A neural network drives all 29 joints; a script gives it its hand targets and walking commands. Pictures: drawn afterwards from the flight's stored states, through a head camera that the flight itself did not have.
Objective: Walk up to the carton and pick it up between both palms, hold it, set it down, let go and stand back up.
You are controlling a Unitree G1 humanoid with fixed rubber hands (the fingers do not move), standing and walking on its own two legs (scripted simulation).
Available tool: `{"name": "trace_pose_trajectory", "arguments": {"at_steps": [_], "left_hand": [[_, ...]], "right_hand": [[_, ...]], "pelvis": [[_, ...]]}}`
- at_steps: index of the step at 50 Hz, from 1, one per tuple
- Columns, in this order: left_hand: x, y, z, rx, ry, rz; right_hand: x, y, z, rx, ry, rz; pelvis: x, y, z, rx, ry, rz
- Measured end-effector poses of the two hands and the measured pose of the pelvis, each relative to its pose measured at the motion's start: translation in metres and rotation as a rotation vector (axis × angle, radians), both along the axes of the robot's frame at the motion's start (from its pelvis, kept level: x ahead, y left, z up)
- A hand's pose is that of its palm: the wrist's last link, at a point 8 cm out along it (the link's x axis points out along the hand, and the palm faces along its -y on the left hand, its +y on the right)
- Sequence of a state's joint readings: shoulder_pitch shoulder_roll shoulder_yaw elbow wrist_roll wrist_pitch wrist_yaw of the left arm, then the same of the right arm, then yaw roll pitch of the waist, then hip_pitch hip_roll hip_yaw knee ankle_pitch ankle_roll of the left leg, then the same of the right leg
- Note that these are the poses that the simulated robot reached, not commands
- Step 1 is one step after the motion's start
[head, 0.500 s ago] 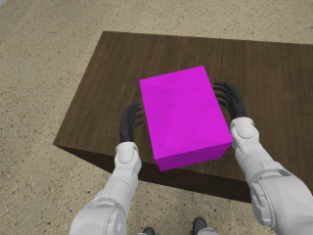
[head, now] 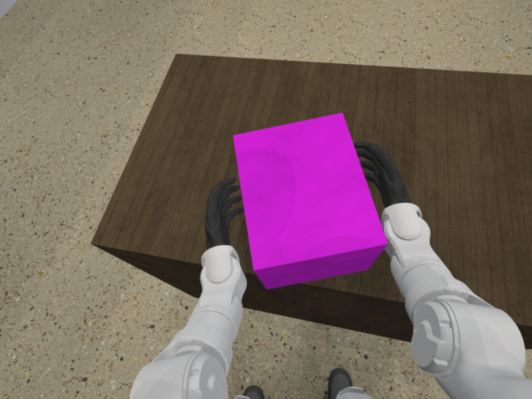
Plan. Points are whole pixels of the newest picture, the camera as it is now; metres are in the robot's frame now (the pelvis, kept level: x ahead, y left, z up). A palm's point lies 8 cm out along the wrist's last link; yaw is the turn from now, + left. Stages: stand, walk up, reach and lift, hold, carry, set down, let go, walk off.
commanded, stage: reach and lift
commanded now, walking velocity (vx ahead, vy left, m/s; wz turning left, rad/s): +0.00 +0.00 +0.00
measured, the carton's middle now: (302, 205) +0.41 -0.01 -0.04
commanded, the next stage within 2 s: none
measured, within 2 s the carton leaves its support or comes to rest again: leaves its support in 1.92 s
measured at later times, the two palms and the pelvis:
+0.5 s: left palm (219, 236) +0.35 +0.12 -0.04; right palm (388, 194) +0.42 -0.15 -0.02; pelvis +0.00 +0.00 +0.00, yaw +0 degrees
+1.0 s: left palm (218, 237) +0.35 +0.12 -0.04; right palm (388, 195) +0.41 -0.14 -0.02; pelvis +0.00 +0.00 +0.00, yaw +0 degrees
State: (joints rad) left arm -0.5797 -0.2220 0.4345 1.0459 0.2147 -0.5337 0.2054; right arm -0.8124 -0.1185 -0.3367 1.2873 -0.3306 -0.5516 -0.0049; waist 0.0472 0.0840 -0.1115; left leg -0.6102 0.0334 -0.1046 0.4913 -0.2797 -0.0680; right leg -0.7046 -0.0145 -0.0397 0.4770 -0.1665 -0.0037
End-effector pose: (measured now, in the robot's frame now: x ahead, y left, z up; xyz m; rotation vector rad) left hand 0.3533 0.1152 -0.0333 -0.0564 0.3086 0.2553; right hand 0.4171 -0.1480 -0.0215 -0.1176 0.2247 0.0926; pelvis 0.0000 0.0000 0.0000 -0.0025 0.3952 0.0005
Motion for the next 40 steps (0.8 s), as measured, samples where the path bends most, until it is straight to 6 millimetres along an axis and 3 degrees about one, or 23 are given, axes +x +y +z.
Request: {"name": "trace_pose_trajectory", "arguments": {"at_steps": [40], "left_hand": [[-0.002,0.0021,-0.0034,-0.018,-0.002,0.01]], "right_hand": [[-0.0026,0.0032,-0.0019,-0.015,0.01,-0.01]], "pelvis": [[-0.0007,0.0,0.0,0.0,-0.001,0.0]]}}
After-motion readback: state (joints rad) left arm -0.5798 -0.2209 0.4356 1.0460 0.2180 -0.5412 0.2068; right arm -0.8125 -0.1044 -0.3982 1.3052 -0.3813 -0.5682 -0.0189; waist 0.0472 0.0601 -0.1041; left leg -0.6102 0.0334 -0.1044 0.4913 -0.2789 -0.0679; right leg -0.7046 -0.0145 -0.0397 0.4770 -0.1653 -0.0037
